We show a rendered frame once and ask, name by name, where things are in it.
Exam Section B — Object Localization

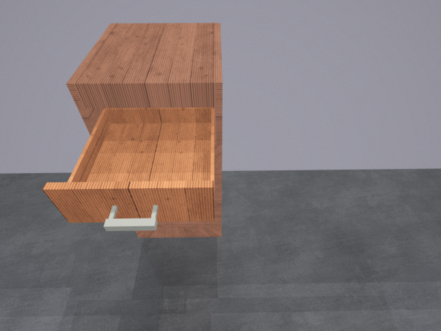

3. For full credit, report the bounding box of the handle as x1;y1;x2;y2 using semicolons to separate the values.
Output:
104;205;158;231

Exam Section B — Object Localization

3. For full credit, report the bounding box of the cabinet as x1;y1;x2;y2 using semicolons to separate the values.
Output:
66;23;223;238

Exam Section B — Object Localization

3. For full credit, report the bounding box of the drawer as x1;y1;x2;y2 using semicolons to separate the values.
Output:
42;108;215;223

